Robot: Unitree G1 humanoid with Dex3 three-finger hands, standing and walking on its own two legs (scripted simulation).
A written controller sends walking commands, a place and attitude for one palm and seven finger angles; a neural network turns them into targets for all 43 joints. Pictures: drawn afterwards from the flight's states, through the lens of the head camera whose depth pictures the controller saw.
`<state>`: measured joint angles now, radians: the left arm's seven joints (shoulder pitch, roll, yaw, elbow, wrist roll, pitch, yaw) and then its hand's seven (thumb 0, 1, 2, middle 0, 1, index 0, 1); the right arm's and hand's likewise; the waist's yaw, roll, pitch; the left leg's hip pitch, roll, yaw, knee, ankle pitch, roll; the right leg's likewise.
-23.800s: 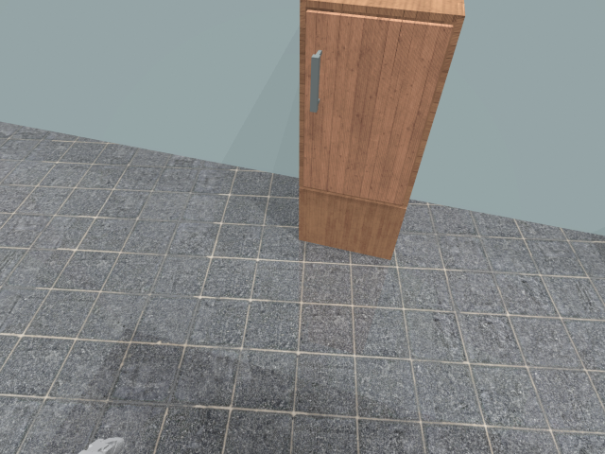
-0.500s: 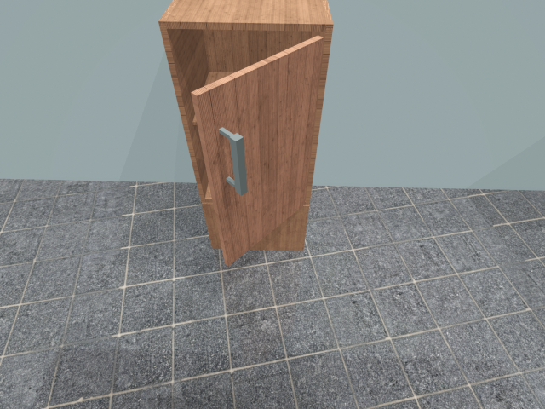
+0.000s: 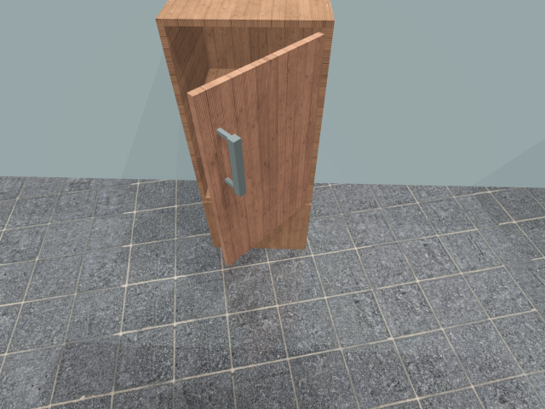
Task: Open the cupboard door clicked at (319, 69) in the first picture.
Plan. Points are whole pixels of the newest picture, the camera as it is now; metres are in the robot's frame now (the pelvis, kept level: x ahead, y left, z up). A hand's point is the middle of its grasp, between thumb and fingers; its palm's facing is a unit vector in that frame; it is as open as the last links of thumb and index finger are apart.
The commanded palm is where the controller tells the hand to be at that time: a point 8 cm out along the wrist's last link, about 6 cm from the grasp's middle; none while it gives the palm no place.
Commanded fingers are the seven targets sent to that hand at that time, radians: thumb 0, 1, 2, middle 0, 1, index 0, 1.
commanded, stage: look to check the result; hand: left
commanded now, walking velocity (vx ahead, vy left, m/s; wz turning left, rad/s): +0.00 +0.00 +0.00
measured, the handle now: (231, 163) +0.59 +0.13 -0.01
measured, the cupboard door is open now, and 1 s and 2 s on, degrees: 47 47 47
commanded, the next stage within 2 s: walk to a spot facing it in 0.12 s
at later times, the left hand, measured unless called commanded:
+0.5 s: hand out of the picture +0.02 +0.17 -0.18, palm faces -0.01 -0.98 -0.21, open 7.3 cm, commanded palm none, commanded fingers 0.00 0.90 0.90 -0.20 -0.30 -0.20 -0.30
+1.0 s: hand out of the picture +0.10 +0.14 -0.16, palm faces -0.26 -0.93 -0.28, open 7.3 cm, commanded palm none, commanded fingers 0.00 0.90 0.90 -0.20 -0.30 -0.20 -0.30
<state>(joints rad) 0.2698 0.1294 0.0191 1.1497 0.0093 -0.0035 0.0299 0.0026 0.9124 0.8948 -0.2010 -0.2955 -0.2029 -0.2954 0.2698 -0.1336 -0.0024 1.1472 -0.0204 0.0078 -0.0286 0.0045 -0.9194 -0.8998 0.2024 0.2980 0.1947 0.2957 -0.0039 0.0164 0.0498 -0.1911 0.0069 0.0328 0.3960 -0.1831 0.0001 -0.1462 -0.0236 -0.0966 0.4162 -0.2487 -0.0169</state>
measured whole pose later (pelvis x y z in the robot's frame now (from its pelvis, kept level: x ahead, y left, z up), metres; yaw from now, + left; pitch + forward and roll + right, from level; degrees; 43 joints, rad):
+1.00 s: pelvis +0.00 -0.04 +0.00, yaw -21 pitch +1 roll +2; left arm 0.24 0.19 0.08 0.95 0.02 0.04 0.01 0.00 0.91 0.89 -0.20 -0.30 -0.21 -0.30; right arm 0.06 -0.23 -0.07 0.92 -0.01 0.05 -0.03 0.00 -0.91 -0.90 0.20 0.30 0.19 0.30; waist 0.04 0.00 0.10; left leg -0.46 0.03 0.00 0.98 -0.41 -0.07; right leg -0.25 0.08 0.13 0.46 -0.22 -0.07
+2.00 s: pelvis +0.04 -0.05 +0.00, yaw -57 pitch +2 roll -2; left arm 0.15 0.25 0.09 0.88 0.03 0.06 -0.07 0.01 0.91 0.89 -0.20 -0.30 -0.20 -0.30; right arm 0.36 -0.20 -0.02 0.93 -0.04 -0.03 -0.02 0.00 -0.91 -0.90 0.21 0.30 0.20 0.30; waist -0.02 -0.02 0.03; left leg -0.20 0.12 0.13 0.44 -0.26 -0.03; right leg -0.54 -0.04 -0.04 1.02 -0.34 0.02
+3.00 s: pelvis +0.14 -0.45 -0.02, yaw -82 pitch +1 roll +1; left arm 0.06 0.22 0.07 0.93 0.03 -0.02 -0.05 0.01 0.91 0.90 -0.20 -0.30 -0.20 -0.30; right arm 0.50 -0.18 -0.03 1.10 -0.03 -0.04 0.00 0.00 -0.92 -0.90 0.20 0.30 0.20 0.30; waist -0.06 -0.01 0.06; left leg -0.03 0.13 0.25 0.54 -0.45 -0.07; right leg -0.43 -0.05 -0.12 0.59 -0.19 -0.07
